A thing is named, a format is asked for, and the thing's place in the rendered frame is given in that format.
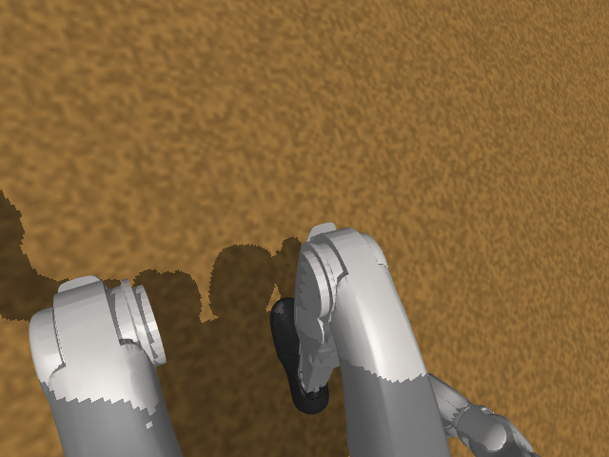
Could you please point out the right robot foot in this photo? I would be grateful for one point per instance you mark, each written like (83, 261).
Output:
(286, 342)

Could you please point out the right robot arm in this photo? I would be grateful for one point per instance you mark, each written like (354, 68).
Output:
(488, 434)

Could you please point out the right robot hand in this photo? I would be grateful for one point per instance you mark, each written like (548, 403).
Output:
(452, 405)

